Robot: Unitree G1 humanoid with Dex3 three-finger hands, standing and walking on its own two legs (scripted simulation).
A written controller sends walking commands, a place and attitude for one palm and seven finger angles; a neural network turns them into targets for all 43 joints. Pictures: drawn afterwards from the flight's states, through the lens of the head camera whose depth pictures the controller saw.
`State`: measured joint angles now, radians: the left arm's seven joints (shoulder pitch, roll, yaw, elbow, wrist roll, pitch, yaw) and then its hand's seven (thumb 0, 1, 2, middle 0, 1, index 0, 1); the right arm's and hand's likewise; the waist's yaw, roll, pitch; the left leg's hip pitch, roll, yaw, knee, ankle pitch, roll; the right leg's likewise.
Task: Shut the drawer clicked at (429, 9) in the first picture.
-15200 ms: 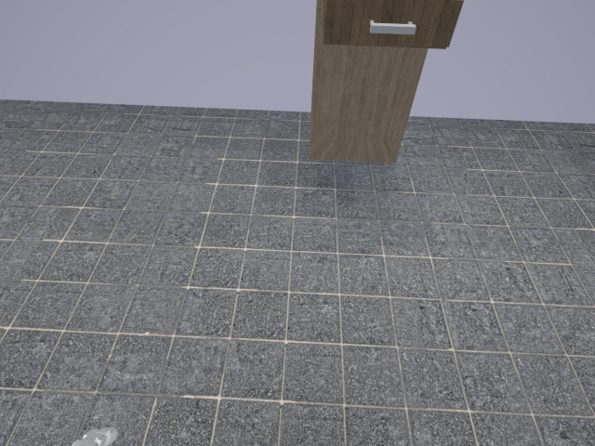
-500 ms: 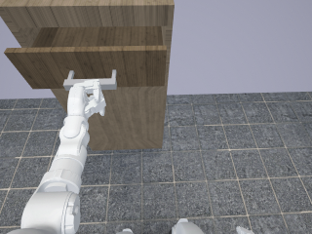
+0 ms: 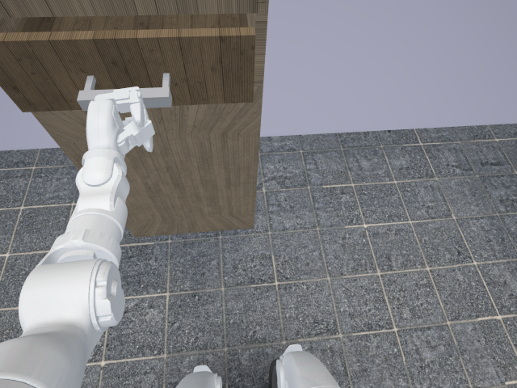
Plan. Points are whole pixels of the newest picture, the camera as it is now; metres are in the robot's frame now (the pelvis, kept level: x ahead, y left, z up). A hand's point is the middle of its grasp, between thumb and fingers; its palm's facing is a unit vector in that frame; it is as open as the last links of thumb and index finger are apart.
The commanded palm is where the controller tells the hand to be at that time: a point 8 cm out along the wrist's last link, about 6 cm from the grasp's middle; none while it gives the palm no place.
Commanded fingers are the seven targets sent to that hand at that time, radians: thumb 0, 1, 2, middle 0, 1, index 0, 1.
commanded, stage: push the drawer shut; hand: left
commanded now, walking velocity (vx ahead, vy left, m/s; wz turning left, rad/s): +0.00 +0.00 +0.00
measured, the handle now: (127, 89) +0.58 +0.17 +0.08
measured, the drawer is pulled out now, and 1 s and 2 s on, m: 0.05 0.00 0.00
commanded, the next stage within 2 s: pull the fist back off the drawer in 0.72 s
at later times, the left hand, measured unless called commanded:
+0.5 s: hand (152, 102) +0.55 +0.13 +0.08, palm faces +0.05 -1.00 -0.03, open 2.8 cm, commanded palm +0.55 +0.17 +0.08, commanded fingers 0.00 0.90 0.90 -1.40 -1.60 -1.40 -1.60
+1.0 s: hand (144, 100) +0.56 +0.14 +0.08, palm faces +0.03 -1.00 -0.04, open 2.8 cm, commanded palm +0.56 +0.18 +0.08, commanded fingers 0.00 0.90 0.90 -1.40 -1.60 -1.40 -1.60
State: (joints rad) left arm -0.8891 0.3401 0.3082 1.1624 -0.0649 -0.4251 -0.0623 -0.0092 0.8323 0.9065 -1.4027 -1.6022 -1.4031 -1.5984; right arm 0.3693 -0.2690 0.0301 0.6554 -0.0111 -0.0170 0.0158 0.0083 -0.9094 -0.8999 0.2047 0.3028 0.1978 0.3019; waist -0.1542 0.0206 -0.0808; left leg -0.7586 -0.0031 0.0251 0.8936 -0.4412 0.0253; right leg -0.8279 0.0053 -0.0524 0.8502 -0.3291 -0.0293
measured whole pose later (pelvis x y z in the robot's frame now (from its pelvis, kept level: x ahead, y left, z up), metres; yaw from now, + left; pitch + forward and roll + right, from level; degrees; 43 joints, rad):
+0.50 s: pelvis +0.01 +0.00 -0.01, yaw +0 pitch +22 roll -2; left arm -1.06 0.42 0.36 1.29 0.00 -0.41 -0.03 -0.06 0.80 0.98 -1.40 -1.60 -1.40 -1.60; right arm 0.45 -0.27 0.04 0.66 -0.05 0.04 0.04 0.01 -0.91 -0.90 0.21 0.30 0.20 0.30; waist -0.21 0.04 -0.09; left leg -0.86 0.00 0.00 0.94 -0.46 0.03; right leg -0.91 0.01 -0.07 0.86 -0.34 -0.03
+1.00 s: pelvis -0.02 +0.01 -0.02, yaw +1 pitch +24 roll -3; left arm -1.23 0.54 0.32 1.41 0.02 -0.38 -0.05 -0.05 0.65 0.99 -1.40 -1.60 -1.40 -1.60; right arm 0.44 -0.29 0.08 0.66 -0.05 -0.03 0.01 0.00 -0.91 -0.90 0.21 0.30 0.20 0.30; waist -0.27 0.04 -0.08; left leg -0.98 0.00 -0.02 1.00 -0.44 0.04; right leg -1.01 0.00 -0.09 0.88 -0.30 -0.02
